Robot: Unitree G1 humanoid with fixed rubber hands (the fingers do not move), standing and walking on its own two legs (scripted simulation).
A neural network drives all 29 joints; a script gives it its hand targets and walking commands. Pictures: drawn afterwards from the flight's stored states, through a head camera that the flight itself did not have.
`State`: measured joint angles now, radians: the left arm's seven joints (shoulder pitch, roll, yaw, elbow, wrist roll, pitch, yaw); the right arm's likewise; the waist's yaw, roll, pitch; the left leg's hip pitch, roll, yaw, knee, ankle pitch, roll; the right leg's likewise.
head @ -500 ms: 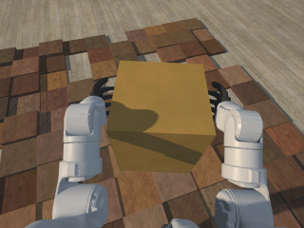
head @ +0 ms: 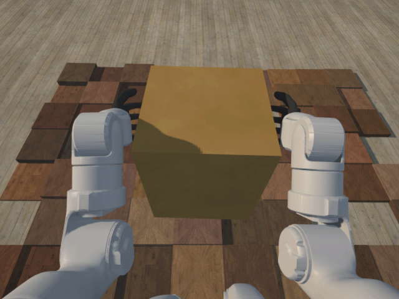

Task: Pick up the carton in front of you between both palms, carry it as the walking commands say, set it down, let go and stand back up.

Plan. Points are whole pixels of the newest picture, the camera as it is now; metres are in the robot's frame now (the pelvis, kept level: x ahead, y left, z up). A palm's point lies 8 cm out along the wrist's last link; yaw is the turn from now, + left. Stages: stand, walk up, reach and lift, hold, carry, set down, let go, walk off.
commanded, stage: carry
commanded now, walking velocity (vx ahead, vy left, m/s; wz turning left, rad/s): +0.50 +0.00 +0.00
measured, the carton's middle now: (203, 148) +0.38 -0.01 +0.07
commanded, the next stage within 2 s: none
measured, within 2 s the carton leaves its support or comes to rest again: neither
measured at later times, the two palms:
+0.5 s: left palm (137, 58) +0.65 +0.16 +0.10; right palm (248, 51) +0.68 -0.14 +0.10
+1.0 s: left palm out of the picture +1.00 +0.21 +0.13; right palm out of the picture +0.99 -0.09 +0.14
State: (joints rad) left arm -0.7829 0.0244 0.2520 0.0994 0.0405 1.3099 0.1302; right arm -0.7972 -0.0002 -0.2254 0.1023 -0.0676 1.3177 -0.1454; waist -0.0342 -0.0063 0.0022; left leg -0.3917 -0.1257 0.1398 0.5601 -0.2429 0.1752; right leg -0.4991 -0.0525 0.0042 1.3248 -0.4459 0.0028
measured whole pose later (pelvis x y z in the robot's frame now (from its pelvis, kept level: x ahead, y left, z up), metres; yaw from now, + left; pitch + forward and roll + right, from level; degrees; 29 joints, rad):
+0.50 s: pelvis +0.34 -0.02 +0.02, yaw +4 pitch +5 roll +0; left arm -0.45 -0.09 0.19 -0.08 0.09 1.18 0.13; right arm -0.47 0.09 -0.22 -0.07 -0.08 1.18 -0.10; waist 0.04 0.00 0.01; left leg -0.50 0.01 0.01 1.11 -0.37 0.01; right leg -0.36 0.03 -0.19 0.40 -0.14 -0.11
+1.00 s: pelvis +0.64 +0.06 +0.02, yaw +1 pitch +5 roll -1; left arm -0.68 0.02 0.18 0.20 0.05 1.24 0.12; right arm -0.62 0.02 -0.19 0.16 -0.05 1.21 -0.12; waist -0.05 -0.03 -0.07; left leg -0.33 0.02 0.13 0.48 -0.07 0.10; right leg -0.60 -0.04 -0.06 1.05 -0.34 -0.02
